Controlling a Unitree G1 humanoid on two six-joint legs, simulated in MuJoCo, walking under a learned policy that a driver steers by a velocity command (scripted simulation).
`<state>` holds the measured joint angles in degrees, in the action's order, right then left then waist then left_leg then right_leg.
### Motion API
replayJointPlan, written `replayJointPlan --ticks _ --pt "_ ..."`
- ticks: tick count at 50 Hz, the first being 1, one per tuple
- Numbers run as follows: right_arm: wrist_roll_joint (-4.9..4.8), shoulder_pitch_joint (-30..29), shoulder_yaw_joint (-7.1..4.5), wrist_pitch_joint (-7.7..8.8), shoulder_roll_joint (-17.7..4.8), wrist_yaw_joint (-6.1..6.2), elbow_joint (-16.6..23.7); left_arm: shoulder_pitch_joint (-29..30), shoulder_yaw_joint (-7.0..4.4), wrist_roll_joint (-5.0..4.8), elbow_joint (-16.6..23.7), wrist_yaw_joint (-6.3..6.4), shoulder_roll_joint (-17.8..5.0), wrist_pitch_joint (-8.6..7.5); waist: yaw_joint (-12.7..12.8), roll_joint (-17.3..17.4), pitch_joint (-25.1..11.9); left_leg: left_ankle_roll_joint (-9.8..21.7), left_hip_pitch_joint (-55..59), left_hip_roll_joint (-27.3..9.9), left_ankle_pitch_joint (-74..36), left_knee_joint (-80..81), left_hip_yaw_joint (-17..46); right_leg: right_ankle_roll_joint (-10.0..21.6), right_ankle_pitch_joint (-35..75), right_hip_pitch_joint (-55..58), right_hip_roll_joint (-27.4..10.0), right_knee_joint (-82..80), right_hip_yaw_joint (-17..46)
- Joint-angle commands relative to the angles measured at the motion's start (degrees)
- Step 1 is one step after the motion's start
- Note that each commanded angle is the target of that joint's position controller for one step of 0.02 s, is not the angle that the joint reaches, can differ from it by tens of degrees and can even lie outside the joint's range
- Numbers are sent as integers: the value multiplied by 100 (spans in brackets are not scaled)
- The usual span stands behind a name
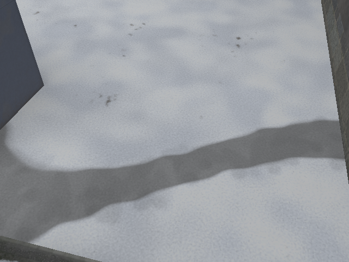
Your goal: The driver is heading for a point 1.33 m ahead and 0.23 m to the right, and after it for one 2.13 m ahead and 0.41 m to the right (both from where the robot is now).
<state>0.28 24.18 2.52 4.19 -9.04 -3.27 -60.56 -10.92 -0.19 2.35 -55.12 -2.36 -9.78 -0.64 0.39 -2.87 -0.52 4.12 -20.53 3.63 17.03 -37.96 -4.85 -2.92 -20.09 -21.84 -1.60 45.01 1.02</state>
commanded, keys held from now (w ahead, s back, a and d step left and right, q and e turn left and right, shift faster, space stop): no key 0.14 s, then w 0.86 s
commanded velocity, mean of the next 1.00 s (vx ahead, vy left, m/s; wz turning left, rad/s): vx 0.32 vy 0.00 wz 0.00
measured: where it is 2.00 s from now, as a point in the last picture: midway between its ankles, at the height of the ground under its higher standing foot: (176, 196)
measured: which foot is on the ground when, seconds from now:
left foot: down 0.00-0.22, up 0.24-0.48, down 0.50-0.88, up 0.90-1.00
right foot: down 0.00-0.52, up 0.54-0.84, down 0.86-1.00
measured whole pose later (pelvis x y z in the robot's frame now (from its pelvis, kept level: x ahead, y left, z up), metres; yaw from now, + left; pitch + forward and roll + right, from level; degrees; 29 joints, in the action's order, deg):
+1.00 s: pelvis +0.39 -0.01 -0.16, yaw +1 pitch -1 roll -2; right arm 3.9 21.5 -1.0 6.2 -11.7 -4.5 -55.6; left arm -21.9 -2.2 6.6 -58.6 -3.6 -11.9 -5.4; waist 1.4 1.7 1.2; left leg 6.1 -39.3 0.2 21.8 -98.8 4.5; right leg 3.8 -20.1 -12.7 3.5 33.6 -3.4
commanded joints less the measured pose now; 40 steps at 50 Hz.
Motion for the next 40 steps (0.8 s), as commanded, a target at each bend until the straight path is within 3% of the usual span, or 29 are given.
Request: replayJointPlan --ticks 1,2,3,4,7,8,10,12,13,15,16,18,21,22,23,25,26,27,28,29,30,31,32,33,34,35,37,38,40 --pt "-234 697 -190 -58 -755 -78 -1 -1043 -117 11 -201 -74 -434 48 99 105 199 293 -1038 -1375 2225 1757 1995 228 615 1698 -65 -1407 54" --pt "-21 856 -330 -65 -961 7 155 -488 -178 -33 -79 -129 -553 -10 -270 101 704 203 -838 -910 2269 1875 1121 651 -690 748 183 -1616 110" --pt "132 224 -326 -63 -873 19 353 -395 -192 -166 -56 -183 -420 -80 -90 251 925 100 -568 -682 2103 1557 647 822 -1132 124 210 -1963 322" --pt "175 64 -292 -84 -676 1 314 -281 -213 -200 -56 -222 -506 -161 -83 174 820 43 -456 -529 1649 1246 377 945 -744 170 121 -2131 446" --pt "36 320 -193 -252 -182 -100 87 -545 -152 -341 -211 -432 -491 -399 -201 57 501 -217 255 -431 191 1045 166 939 119 283 -107 -2406 769" --pt "48 304 -214 -278 -280 -159 57 -685 -168 -366 -285 -492 -567 -463 -168 113 435 -307 535 -426 217 1129 189 843 -361 235 -92 -2543 738" --pt "178 97 -414 -293 -893 -114 147 -1190 -478 -206 -366 -368 -1263 -511 99 -114 574 -148 217 -223 1283 849 14 1250 -2182 428 -193 -2885 930" --pt "288 -478 -439 -210 -668 34 365 -1999 -504 60 -577 -116 -890 -555 483 -480 727 -12 -904 -298 1348 173 10 2051 -2542 1465 -1122 -3298 2194" --pt "298 -872 -396 -131 -372 125 522 -2302 -474 21 -651 15 -686 -563 646 -479 813 47 -1505 -469 1089 80 164 2304 -2189 2027 -1554 -3429 2646" --pt "290 -1359 -405 42 -238 247 730 -2711 -492 17 -668 220 -564 -581 874 -390 684 144 -2128 -617 1118 -590 402 2415 -1339 2685 -1805 -3464 2787" --pt "120 -2091 -605 -104 -843 321 940 -1896 -514 -254 -540 347 -1128 -395 510 275 959 20 -1939 -471 618 -456 415 1821 1004 2226 -1370 -2968 2207" --pt "105 -1418 -561 -269 -494 295 696 -1858 -492 -162 -580 372 -996 -280 267 -214 303 3 -1190 -266 542 -584 89 1515 1827 2052 -1078 -2684 1444" --pt "77 -1327 -544 -374 -375 310 559 -1868 -452 -140 -659 388 -761 -211 126 -570 522 -38 -127 -151 456 -327 -201 1411 1343 879 -818 -2570 991" --pt "597 -24 -397 -37 -82 147 274 -2301 -423 416 -721 123 -566 -413 59 -452 684 169 286 -611 -535 -1303 541 1924 -311 355 -1286 -2563 1278" --pt "684 115 -553 169 -318 99 221 -1674 -362 337 -558 84 -335 -485 -277 -105 834 302 233 -542 -131 -1360 477 2085 -859 -61 -1270 -2013 1480" --pt "623 1797 -722 368 -530 64 -201 -582 -488 258 -242 -68 -758 -616 -1330 742 366 335 2942 16 274 -375 -219 2111 332 -1866 -296 284 541" --pt "710 2901 -731 390 -608 151 -573 -125 -540 372 -48 -211 -697 -677 -1862 1494 -129 755 4195 -695 528 531 1360 1693 -551 -2844 603 2614 336" --pt "583 2678 -566 359 -762 -15 -365 -682 -459 270 63 -156 -45 -734 -1078 920 -669 1679 4103 -1922 -1468 906 3648 1538 -1659 -2984 1155 3943 1139" --pt "593 1794 -652 464 -1039 -193 -203 -551 -321 116 476 -104 137 -695 -737 1039 1013 2253 2963 -2886 416 1611 5326 1396 -924 -4953 839 3708 1716" --pt "494 783 -592 426 -753 -200 37 -99 -430 208 475 21 -473 -643 -616 219 1273 2131 2480 -2669 1131 1554 4899 1207 -204 -5296 402 3714 1723" --pt "473 134 -508 390 -432 -153 137 -364 -419 280 385 67 -471 -571 -270 -256 883 1888 1713 -2272 1039 990 4050 1048 348 -4685 160 3427 1408" --pt "576 -530 -420 345 -20 -19 201 -1098 -232 403 135 103 -99 -443 156 -83 633 1572 610 -1919 77 736 3070 1002 1168 -3736 -228 2911 1279" --pt "221 -637 -613 259 -935 215 421 -545 -583 -108 414 165 -1071 -362 334 579 659 988 -497 -1584 -867 703 2070 651 1841 -1858 8 1333 550" --pt "160 -509 -550 276 -654 306 201 -460 -568 -140 338 94 -961 -338 290 649 616 738 -1171 -1150 -547 481 1528 585 2850 -945 63 919 464" --pt "-10 -529 -512 319 -475 366 148 -608 -450 -196 263 -14 -545 -281 507 542 624 539 -2357 -709 637 400 925 523 4342 578 247 141 -4" --pt "747 -587 -178 541 69 322 430 -993 1 497 62 -112 456 -388 309 659 925 647 -2980 -710 1091 104 614 538 5432 672 -426 385 410" --pt "705 -99 -198 674 -225 275 253 -890 -95 562 372 -144 -64 -318 366 368 942 686 -3323 -528 1751 -179 695 414 4801 1559 -155 186 -250" --pt "505 256 -224 693 -372 217 139 -568 -162 460 520 -146 -363 -297 229 295 1011 735 -3054 -628 1691 -332 875 313 4093 1659 -77 32 -374" --pt "240 860 -281 611 -649 273 -22 301 -171 425 809 -145 -674 -288 -200 251 1193 915 -986 -1122 929 -820 1643 380 2763 437 -214 -1340 -207"
Velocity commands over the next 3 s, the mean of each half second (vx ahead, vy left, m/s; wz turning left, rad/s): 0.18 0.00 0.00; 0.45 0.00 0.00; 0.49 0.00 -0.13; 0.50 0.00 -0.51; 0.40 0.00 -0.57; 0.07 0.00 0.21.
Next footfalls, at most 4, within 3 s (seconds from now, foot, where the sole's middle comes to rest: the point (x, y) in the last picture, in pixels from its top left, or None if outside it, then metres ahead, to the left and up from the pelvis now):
0.50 left None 0.15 0.11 -0.75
0.86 right None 0.41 -0.10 -0.92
1.32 left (143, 241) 0.78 0.17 -1.10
1.80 right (199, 196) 1.05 -0.12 -1.10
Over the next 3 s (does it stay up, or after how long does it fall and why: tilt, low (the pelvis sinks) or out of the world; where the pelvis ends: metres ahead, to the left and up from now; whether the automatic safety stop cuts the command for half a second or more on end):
stays up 1.30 -0.13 -0.33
